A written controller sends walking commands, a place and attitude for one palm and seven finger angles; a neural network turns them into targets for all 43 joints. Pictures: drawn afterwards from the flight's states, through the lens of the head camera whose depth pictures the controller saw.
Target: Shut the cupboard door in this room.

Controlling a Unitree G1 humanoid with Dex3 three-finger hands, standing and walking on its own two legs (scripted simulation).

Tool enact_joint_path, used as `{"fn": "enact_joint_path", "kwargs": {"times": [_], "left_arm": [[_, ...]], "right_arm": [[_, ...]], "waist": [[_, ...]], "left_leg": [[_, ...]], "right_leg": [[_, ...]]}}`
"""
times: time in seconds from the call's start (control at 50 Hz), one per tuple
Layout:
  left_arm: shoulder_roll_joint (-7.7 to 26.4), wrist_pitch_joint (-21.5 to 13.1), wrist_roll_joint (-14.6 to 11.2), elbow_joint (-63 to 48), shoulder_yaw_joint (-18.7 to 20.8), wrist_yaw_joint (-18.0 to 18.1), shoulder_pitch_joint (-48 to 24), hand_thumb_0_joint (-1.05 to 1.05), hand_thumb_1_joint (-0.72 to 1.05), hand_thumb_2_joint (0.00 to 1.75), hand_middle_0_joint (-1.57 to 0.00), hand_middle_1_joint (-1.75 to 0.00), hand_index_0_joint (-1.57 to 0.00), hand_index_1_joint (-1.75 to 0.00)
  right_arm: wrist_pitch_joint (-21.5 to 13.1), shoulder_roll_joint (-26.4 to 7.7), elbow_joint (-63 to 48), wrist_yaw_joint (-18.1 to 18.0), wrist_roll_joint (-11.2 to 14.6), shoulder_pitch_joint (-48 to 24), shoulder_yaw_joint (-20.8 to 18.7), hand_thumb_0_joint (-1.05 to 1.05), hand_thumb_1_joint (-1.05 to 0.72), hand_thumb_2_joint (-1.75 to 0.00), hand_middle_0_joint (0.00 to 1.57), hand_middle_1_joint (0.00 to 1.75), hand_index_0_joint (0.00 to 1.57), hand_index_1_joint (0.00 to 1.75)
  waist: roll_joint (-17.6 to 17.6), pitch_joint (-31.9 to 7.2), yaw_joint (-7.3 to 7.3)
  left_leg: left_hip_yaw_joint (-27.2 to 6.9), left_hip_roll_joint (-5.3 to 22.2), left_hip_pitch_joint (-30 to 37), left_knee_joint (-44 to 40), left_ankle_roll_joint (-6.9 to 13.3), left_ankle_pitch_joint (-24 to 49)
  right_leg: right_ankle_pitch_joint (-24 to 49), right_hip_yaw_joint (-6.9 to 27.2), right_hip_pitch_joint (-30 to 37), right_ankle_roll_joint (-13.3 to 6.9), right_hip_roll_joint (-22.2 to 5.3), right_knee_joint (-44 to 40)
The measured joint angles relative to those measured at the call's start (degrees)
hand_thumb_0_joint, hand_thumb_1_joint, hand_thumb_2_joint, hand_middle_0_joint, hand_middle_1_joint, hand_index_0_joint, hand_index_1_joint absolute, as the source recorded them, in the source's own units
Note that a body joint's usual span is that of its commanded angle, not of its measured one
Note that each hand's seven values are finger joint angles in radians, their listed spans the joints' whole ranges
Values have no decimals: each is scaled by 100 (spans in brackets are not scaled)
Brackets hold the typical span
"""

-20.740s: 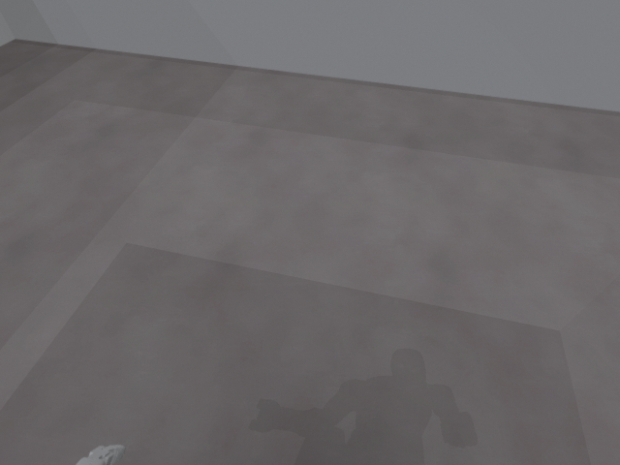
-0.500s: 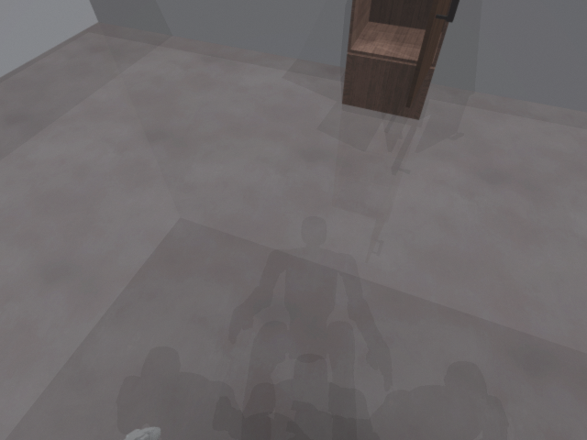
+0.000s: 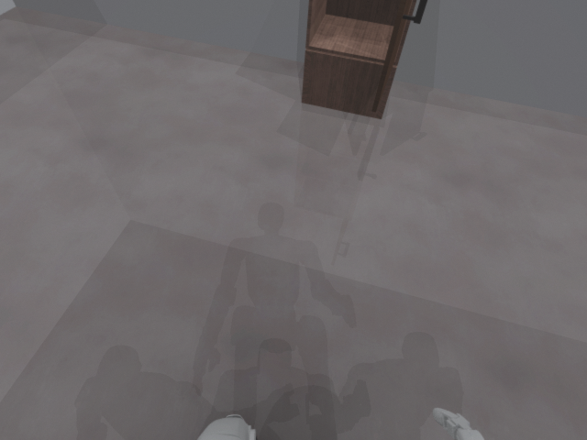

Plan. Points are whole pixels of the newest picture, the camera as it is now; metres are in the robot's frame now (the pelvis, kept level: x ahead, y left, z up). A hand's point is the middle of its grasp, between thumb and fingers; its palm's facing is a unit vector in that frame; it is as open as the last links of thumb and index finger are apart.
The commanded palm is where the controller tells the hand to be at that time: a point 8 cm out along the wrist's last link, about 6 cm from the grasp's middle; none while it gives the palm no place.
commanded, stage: turn or walk to find it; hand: left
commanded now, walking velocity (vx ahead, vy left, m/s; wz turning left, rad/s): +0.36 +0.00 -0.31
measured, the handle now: out of the picture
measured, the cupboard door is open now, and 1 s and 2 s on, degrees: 86 86 86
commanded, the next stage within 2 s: stand and wait in 0.20 s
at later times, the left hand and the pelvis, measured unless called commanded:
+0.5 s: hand (257, 310) +0.34 +0.10 -0.15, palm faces -0.21 -0.96 -0.21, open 7.4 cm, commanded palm none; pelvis +0.18 -0.05 +0.00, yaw -8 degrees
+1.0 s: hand (223, 360) +0.25 +0.14 -0.15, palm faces -0.05 -0.98 -0.19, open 7.3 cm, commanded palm none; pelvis +0.23 -0.04 +0.03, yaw -7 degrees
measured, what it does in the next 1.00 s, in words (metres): walks ahead: right foot, then left foot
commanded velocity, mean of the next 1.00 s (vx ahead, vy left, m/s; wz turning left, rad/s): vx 0.06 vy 0.00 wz -0.05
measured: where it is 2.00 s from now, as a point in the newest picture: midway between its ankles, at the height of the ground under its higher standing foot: (303, 423)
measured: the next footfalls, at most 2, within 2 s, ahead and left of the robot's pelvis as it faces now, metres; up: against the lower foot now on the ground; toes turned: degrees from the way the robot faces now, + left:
right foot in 0.42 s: +0.29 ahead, -0.16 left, +0.00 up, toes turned -15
left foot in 0.78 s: +0.28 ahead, +0.07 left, +0.00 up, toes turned +0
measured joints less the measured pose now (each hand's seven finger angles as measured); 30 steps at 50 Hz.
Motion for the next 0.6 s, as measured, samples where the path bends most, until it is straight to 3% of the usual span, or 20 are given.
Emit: {"fn": "enact_joint_path", "kwargs": {"times": [0.06,0.1,0.16,0.28,0.34,0.42,0.46,0.52,0.56,0.6], "left_arm": [[63,94,15,43,38,-41,-191,1,91,89,-20,-30,-20,-30],[110,114,58,-34,72,-94,-371,1,91,89,-20,-30,-20,-30],[145,133,96,-272,123,-115,-631,1,91,90,-20,-30,-20,-30],[82,160,111,-610,142,-112,-1170,0,91,90,-20,-30,-19,-30],[15,132,97,-666,72,-90,-1427,0,91,90,-19,-30,-19,-30],[-65,-20,96,-692,-53,-57,-1619,0,91,90,-20,-30,-19,-30],[-167,-197,94,-645,-109,-9,-1681,0,91,90,-20,-30,-19,-30],[-327,-269,16,-544,-209,48,-1697,0,91,90,-20,-30,-20,-30],[-427,-210,2,-453,-262,93,-1646,0,91,89,-20,-30,-20,-30],[-496,-178,-52,-405,-215,153,-1585,-1,92,89,-20,-30,-20,-30]], "right_arm": [[-69,96,30,-57,3,127,46,0,-91,-90,20,29,20,30],[-85,168,135,-92,4,348,43,0,-91,-90,20,29,20,30],[-87,253,374,-143,29,748,0,0,-91,-90,20,29,20,30],[-70,276,848,-159,55,1484,-70,0,-92,-90,20,29,20,30],[-32,299,1030,-152,43,1712,-81,0,-92,-90,20,29,20,30],[64,349,1226,-154,66,1978,-81,0,-91,-90,20,29,20,30],[153,338,1335,-143,116,1969,-74,1,-91,-90,20,29,20,30],[326,328,1311,-189,175,1714,-44,1,-91,-90,20,29,20,30],[360,319,1248,-205,162,1534,-26,1,-91,-90,20,29,20,30],[373,315,1148,-218,147,1368,-14,1,-91,-90,20,29,20,30]], "waist": [[-20,0,-22],[-22,-60,-69],[-36,-194,-104],[-23,-266,-281],[29,-156,-423],[93,-37,-595],[225,45,-584],[290,162,-630],[310,133,-590],[342,42,-552]], "left_leg": [[238,70,375,-3,142,-285],[346,52,732,-369,111,-245],[514,-3,1200,-939,114,-174],[721,-97,1866,-1583,18,-248],[792,-42,2101,-1598,-105,-433],[824,171,2216,-980,-354,-1014],[545,350,1840,168,-333,-1447],[-178,130,1009,1922,-275,-1878],[-320,71,636,2243,-270,-1688],[-361,87,414,1998,-281,-1461]], "right_leg": [[243,-170,-1069,-85,-12,2229],[682,-385,-1637,-71,-164,2770],[1251,-517,-2337,10,-370,2867],[1955,-535,-2985,190,-638,1992],[2001,-673,-2755,171,-636,753],[2354,-933,-2003,42,-405,-729],[1971,-1034,-1857,-197,-264,-680],[1741,-1120,-1667,-331,-226,-612],[1811,-1161,-1452,-331,-198,-855],[1881,-1221,-1272,-350,-163,-1112]]}}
